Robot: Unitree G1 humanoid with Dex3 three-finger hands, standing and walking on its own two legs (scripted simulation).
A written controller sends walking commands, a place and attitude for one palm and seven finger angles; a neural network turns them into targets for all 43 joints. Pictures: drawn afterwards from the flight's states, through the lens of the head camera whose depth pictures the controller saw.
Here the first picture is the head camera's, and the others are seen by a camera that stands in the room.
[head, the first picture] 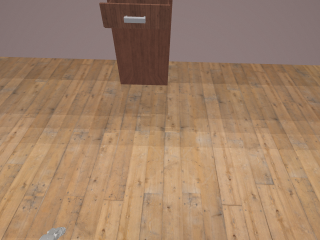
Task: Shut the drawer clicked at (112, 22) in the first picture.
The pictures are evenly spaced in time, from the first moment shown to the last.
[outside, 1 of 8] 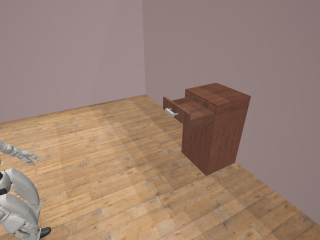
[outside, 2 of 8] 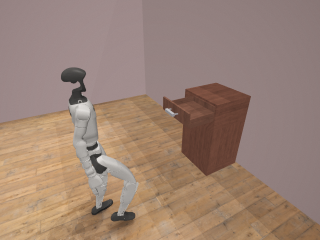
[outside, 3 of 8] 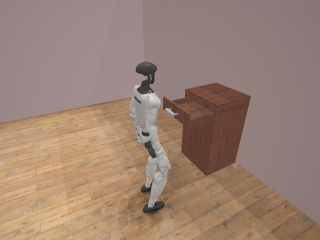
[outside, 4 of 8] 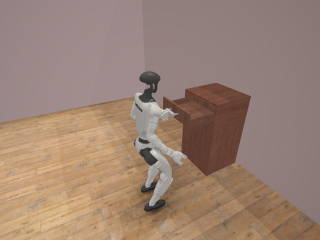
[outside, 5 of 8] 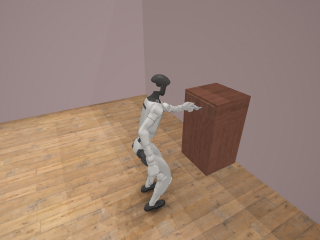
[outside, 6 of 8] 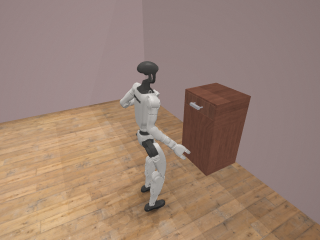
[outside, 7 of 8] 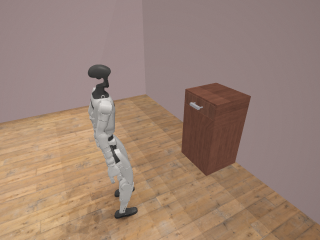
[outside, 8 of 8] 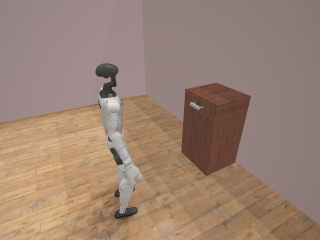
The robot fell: no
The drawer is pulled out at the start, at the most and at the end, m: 0.29 0.29 0.00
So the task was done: yes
